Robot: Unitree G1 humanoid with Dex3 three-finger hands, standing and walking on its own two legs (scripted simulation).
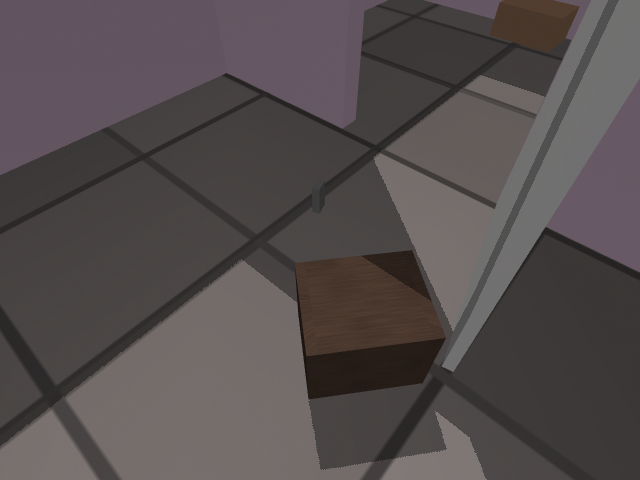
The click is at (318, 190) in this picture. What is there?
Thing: carton on end
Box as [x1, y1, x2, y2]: [312, 179, 324, 212]
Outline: 320,179 317,179 312,187 312,211 319,212 324,204 324,181
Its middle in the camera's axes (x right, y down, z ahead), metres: +0.00 -0.18 +1.75
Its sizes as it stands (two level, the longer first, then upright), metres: 0.065 0.035 0.143
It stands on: the floor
